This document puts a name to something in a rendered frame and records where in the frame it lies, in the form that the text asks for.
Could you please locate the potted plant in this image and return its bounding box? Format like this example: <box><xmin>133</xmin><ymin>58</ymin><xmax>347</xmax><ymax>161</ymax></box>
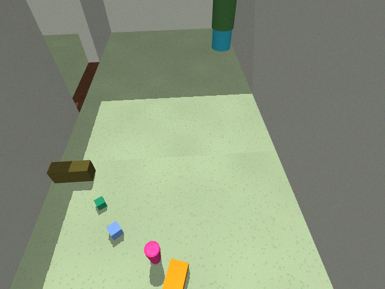
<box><xmin>212</xmin><ymin>0</ymin><xmax>236</xmax><ymax>52</ymax></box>

